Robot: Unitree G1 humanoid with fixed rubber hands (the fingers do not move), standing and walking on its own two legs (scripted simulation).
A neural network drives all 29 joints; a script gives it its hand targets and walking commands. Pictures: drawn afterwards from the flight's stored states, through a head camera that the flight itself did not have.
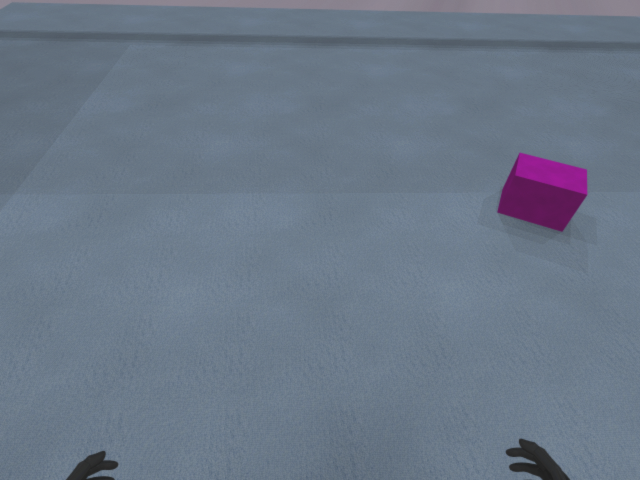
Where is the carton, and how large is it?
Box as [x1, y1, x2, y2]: [497, 153, 586, 231]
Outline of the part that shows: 519,153 503,187 497,212 561,231 586,195 586,169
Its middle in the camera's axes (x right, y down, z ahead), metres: +1.03 -0.25 +1.82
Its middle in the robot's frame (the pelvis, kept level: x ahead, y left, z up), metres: +1.46 -1.09 -0.65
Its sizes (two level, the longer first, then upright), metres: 0.293 0.202 0.220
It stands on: the floor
